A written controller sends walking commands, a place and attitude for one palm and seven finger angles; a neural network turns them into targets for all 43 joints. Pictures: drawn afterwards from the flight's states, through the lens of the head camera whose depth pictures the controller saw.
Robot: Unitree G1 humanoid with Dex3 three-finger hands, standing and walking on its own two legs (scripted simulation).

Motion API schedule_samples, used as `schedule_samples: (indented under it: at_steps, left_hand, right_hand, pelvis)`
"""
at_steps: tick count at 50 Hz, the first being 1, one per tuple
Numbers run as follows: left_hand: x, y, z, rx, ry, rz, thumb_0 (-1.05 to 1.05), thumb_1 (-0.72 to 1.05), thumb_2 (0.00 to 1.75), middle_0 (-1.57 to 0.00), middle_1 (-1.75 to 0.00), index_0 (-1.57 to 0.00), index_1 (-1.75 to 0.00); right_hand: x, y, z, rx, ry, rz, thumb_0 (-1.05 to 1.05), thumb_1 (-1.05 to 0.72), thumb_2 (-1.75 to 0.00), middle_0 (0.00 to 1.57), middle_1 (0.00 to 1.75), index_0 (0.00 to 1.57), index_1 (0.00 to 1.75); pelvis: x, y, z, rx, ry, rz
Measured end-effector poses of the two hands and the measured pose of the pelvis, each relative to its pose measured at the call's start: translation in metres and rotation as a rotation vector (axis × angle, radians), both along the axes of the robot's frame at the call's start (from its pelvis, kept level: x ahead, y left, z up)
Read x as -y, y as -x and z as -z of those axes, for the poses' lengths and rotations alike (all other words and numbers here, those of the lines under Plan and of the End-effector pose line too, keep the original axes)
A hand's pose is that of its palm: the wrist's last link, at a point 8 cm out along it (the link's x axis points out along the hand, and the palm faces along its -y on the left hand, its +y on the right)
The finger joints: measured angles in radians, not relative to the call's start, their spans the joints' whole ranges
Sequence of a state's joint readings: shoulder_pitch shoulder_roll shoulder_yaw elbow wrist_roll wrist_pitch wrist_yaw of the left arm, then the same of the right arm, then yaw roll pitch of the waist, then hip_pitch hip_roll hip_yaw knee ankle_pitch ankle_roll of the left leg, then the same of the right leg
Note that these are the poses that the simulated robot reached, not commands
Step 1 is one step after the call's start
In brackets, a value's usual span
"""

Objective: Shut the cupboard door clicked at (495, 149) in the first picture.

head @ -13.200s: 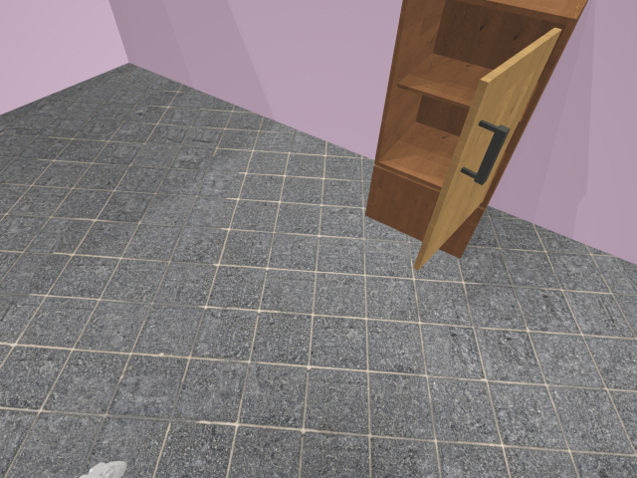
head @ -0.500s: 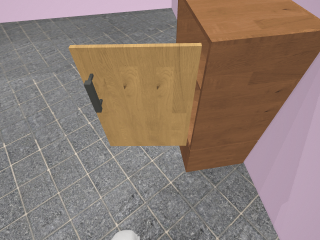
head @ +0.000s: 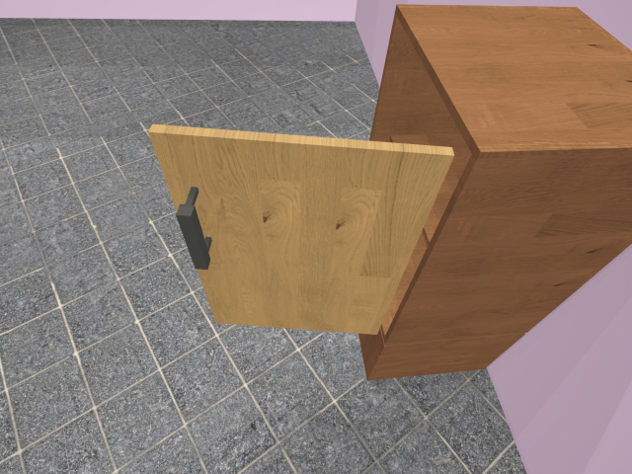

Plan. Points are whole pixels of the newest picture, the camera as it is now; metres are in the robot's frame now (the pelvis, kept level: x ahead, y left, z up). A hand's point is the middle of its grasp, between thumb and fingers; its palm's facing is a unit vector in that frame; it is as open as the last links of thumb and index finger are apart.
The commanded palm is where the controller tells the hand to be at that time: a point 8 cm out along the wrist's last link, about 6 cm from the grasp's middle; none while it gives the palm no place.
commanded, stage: come to a stop and stand still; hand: left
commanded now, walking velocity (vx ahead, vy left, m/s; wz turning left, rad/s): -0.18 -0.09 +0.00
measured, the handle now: (198, 229) +0.46 +0.24 -0.03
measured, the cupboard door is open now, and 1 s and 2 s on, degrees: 81 81 81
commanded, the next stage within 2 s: look again from close up in 1.12 s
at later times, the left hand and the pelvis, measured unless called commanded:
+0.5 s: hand out of the picture +0.02 +0.11 -0.15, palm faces +0.08 -0.96 -0.28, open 7.3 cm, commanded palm none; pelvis -0.03 -0.07 +0.00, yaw +0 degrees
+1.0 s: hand out of the picture -0.06 +0.16 -0.18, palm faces +0.05 -0.98 -0.20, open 7.3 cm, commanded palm none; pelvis -0.06 -0.01 +0.00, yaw -1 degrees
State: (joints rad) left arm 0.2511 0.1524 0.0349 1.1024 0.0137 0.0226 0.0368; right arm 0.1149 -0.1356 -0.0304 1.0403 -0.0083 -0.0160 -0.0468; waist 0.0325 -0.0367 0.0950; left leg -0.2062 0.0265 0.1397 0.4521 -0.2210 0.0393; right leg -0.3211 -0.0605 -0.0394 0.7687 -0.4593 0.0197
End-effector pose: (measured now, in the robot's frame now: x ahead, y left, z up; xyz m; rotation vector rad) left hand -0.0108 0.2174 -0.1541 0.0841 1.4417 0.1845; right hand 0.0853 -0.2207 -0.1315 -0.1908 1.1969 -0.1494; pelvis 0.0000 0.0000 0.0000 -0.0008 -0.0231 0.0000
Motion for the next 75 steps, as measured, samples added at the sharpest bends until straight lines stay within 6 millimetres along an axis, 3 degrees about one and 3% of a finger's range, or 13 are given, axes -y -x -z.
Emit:
schedule_samples:
  at_steps: [5, 10, 15, 23, 30, 35, 39, 44, 53, 62, 67, 75]
  left_hand:
    - [-0.003, -0.027, -0.005, 0.047, -0.058, 0.018, 0.0, 0.91, 0.9, -0.2, -0.3, -0.2, -0.3]
    - [0.01, -0.043, -0.012, 0.113, -0.121, 0.041, 0.0, 0.91, 0.9, -0.2, -0.3, -0.2, -0.3]
    - [0.037, -0.039, -0.02, 0.131, -0.137, 0.078, 0.0, 0.91, 0.9, -0.2, -0.3, -0.2, -0.3]
    - [0.06, -0.025, -0.033, 0.153, -0.121, 0.042, 0.0, 0.91, 0.9, -0.2, -0.3, -0.21, -0.3]
    - [0.042, 0.012, -0.032, 0.121, -0.121, 0.004, 0.0, 0.91, 0.9, -0.21, -0.3, -0.21, -0.3]
    - [0.016, 0.043, -0.016, 0.062, -0.096, -0.014, 0.0, 0.91, 0.9, -0.2, -0.3, -0.21, -0.3]
    - [-0.003, 0.054, -0.003, 0.028, -0.077, -0.019, 0.0, 0.91, 0.9, -0.2, -0.3, -0.21, -0.3]
    - [-0.006, 0.053, -0.004, 0.036, -0.061, -0.003, 0.0, 0.91, 0.9, -0.2, -0.3, -0.2, -0.3]
    - [0.012, 0.049, -0.008, 0.035, -0.018, 0.054, 0.0, 0.91, 0.9, -0.2, -0.3, -0.2, -0.3]
    - [0.007, 0.045, -0.006, 0.04, -0.018, 0.068, 0.01, 0.93, 0.9, -0.2, -0.3, -0.2, -0.3]
    - [-0.002, 0.046, -0.006, 0.057, -0.034, 0.093, 0.01, 0.92, 0.9, -0.2, -0.3, -0.2, -0.3]
    - [-0.016, 0.043, -0.017, 0.063, -0.077, 0.091, 0.0, 0.91, 0.9, -0.2, -0.3, -0.2, -0.3]
  right_hand:
    - [0.025, 0.01, 0.004, -0.044, 0.006, 0.021, -0.01, -0.94, -0.9, 0.21, 0.3, 0.21, 0.3]
    - [0.06, 0.024, 0.02, -0.076, -0.017, 0.039, 0.0, -0.92, -0.9, 0.21, 0.3, 0.21, 0.3]
    - [0.088, 0.039, 0.033, -0.095, -0.047, 0.072, 0.01, -0.92, -0.9, 0.2, 0.3, 0.2, 0.3]
    - [0.099, 0.066, 0.022, -0.154, -0.058, 0.041, 0.01, -0.92, -0.9, 0.2, 0.29, 0.2, 0.3]
    - [0.087, 0.072, 0.014, -0.146, -0.043, -0.004, 0.01, -0.92, -0.9, 0.2, 0.29, 0.2, 0.3]
    - [0.062, 0.07, 0.01, -0.07, -0.019, -0.01, 0.01, -0.91, -0.9, 0.2, 0.29, 0.2, 0.3]
    - [0.038, 0.083, 0.007, -0.058, -0.01, -0.002, 0.01, -0.91, -0.9, 0.2, 0.29, 0.2, 0.3]
    - [0.025, 0.1, 0.006, -0.099, -0.01, 0.01, 0.01, -0.94, -0.9, 0.2, 0.3, 0.2, 0.3]
    - [0.015, 0.126, 0.014, -0.142, -0.041, 0.064, 0.01, -0.94, -0.9, 0.2, 0.3, 0.2, 0.3]
    - [-0.001, 0.164, 0.01, -0.226, -0.055, 0.082, 0.01, -0.92, -0.9, 0.2, 0.3, 0.2, 0.3]
    - [-0.009, 0.167, 0.018, -0.197, -0.074, 0.065, 0.01, -0.92, -0.9, 0.2, 0.3, 0.2, 0.3]
    - [-0.018, 0.156, 0.028, -0.166, -0.111, 0.046, 0.02, -0.93, -0.9, 0.2, 0.3, 0.2, 0.3]
  pelvis:
    - [0.018, 0.002, 0.001, 0.001, 0.002, 0.007]
    - [0.047, 0.006, 0.009, 0.0, -0.014, 0.013]
    - [0.066, 0.01, 0.011, 0.006, -0.022, 0.008]
    - [0.075, 0.023, -0.002, -0.011, -0.053, -0.004]
    - [0.064, 0.039, -0.005, -0.017, -0.058, -0.013]
    - [0.041, 0.048, 0.002, -0.013, -0.03, -0.003]
    - [0.027, 0.053, 0.006, 0.002, -0.018, 0.001]
    - [0.019, 0.053, 0.003, -0.001, -0.022, 0.005]
    - [0.011, 0.057, 0.0, 0.003, -0.01, 0.015]
    - [0.008, 0.06, -0.002, 0.004, 0.002, 0.016]
    - [0.0, 0.063, 0.003, -0.004, 0.005, 0.01]
    - [-0.005, 0.057, 0.004, -0.006, -0.011, 0.018]
